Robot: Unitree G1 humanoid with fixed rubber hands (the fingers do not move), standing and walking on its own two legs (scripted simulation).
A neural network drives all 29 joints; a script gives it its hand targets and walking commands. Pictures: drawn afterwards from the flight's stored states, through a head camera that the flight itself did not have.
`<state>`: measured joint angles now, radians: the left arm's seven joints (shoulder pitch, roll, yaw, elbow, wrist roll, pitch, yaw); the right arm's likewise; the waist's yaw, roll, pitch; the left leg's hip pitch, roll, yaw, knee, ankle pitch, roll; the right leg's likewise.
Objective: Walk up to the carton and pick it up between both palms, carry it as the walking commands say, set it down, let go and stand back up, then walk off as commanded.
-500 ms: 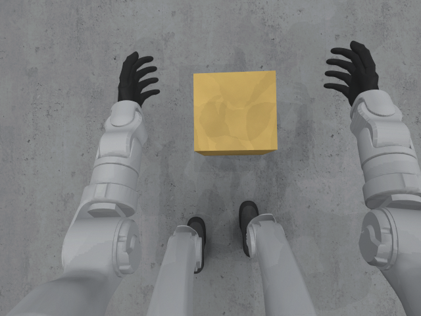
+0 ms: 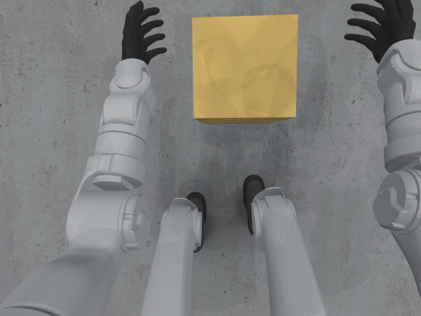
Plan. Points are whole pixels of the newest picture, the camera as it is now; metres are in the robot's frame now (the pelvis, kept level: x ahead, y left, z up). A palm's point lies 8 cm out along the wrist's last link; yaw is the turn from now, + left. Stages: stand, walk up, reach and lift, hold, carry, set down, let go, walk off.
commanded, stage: reach and lift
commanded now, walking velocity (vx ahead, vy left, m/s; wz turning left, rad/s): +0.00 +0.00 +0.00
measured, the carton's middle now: (240, 81) +0.53 -0.09 -0.43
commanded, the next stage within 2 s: none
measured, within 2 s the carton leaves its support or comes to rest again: neither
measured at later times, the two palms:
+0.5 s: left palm (164, 80) +0.53 +0.09 -0.30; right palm (341, 73) +0.49 -0.30 -0.30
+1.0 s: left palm (173, 88) +0.53 +0.09 -0.39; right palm (319, 78) +0.50 -0.28 -0.39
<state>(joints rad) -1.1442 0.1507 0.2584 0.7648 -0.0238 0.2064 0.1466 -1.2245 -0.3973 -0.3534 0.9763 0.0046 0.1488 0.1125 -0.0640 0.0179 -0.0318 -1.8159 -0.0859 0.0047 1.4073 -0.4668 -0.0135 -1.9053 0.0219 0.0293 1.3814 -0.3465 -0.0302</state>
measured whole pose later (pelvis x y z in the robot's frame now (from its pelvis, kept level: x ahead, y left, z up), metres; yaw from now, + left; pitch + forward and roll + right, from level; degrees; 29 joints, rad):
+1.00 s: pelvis -0.03 -0.01 -0.22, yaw +2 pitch +31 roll +4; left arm -1.46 0.29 0.09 0.94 -0.20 0.17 0.18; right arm -1.52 -0.51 -0.14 1.13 0.22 0.12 -0.01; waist -0.09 0.02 0.52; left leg -2.13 -0.13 0.02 2.26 -0.68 -0.06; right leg -2.25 -0.03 -0.03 2.22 -0.52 -0.09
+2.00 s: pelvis -0.04 +0.00 -0.21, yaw +2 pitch +31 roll +3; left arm -1.53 0.24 0.07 1.03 -0.22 0.15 0.22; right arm -1.61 -0.45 -0.07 1.21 0.19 0.11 -0.05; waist -0.10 0.07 0.52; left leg -2.14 -0.14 0.03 2.23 -0.65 -0.04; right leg -2.23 -0.04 -0.01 2.19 -0.51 -0.06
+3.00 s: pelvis -0.04 -0.01 -0.18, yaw +1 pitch +30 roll +6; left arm -1.43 0.12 0.41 0.64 0.02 0.38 0.14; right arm -1.55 -0.38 -0.18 0.85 0.05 0.40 -0.07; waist -0.13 0.05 0.52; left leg -2.02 -0.13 0.04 2.15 -0.66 -0.06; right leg -2.15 0.05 0.03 2.13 -0.50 -0.05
